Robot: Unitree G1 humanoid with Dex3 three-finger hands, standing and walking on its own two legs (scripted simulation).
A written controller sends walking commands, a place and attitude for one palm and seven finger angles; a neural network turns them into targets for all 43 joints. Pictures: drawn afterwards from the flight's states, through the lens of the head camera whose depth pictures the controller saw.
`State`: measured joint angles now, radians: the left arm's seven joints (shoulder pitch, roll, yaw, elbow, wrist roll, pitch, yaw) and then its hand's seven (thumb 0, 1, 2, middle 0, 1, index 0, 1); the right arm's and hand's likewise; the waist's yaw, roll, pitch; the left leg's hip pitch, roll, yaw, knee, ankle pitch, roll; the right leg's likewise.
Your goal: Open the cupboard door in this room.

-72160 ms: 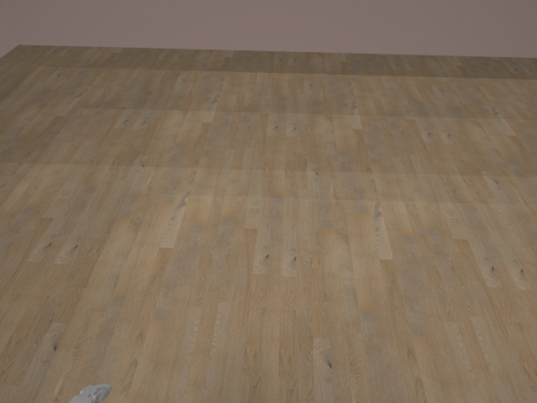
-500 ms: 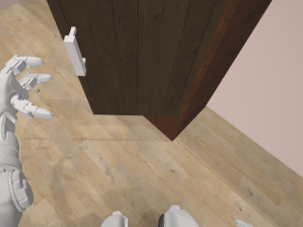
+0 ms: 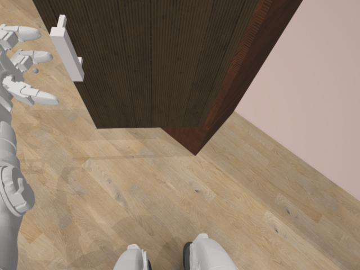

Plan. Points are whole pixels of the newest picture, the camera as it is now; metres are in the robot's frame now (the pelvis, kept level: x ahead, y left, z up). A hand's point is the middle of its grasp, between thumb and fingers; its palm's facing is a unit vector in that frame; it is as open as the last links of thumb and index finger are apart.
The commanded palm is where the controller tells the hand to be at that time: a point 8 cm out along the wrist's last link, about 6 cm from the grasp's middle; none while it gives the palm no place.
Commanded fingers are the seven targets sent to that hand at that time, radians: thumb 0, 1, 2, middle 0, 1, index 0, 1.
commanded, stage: move the hooked fingers beside the handle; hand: left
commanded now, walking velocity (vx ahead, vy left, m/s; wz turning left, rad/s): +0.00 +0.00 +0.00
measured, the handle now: (70, 49) +0.58 +0.20 +0.07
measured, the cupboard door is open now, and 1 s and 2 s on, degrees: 44 43 43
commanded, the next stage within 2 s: slide the fingers in behind the handle in 0.98 s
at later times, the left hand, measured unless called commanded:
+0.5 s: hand (37, 61) +0.54 +0.26 +0.08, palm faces -0.01 -1.00 -0.01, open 13.9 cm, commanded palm +0.52 +0.30 +0.08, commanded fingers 0.00 -0.50 0.30 -0.30 -1.20 -0.30 -1.20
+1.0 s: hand (39, 64) +0.52 +0.25 +0.09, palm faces -0.03 -1.00 -0.02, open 14.0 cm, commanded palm +0.51 +0.29 +0.08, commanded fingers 0.00 -0.50 0.30 -0.30 -1.20 -0.30 -1.20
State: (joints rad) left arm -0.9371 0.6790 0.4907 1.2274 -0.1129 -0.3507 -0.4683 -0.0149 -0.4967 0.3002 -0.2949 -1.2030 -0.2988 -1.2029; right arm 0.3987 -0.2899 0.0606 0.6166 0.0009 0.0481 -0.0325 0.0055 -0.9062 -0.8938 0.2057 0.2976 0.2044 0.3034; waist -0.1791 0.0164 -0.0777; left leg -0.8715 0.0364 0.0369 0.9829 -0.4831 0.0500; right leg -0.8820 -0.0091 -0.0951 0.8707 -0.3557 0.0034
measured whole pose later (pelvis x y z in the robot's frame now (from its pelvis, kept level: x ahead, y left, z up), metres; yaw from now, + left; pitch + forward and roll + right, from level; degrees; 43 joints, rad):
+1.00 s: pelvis +0.01 +0.00 +0.00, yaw -1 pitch +23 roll -5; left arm -0.93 0.69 0.50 1.19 -0.09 -0.34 -0.45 -0.01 -0.50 0.30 -0.30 -1.20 -0.30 -1.20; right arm 0.40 -0.28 0.06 0.56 -0.01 0.11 0.00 0.00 -0.91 -0.89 0.20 0.30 0.20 0.30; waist -0.19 0.03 -0.09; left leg -0.89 0.05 0.03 1.00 -0.51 0.05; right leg -0.89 0.01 -0.10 0.86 -0.37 0.00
